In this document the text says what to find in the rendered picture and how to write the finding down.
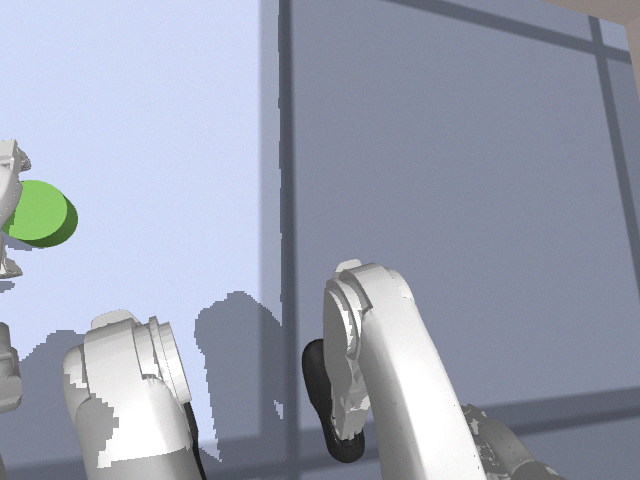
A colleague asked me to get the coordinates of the tin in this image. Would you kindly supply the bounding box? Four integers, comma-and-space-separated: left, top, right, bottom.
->
2, 180, 78, 247

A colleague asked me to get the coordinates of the left robot arm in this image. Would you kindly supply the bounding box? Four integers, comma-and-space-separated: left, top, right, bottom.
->
0, 232, 22, 480

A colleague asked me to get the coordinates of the right robot foot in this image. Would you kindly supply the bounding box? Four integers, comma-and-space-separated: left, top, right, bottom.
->
302, 339, 365, 463

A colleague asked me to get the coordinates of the left robot foot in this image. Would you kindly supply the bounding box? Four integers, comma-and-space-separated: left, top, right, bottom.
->
183, 402, 207, 480

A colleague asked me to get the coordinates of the right robot hand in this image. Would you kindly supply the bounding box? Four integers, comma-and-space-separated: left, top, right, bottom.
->
460, 404, 537, 480

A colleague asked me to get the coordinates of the left robot hand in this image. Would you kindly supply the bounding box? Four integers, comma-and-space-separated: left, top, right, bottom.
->
0, 139, 31, 279

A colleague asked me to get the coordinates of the right robot arm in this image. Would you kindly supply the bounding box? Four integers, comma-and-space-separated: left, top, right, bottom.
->
510, 461, 567, 480

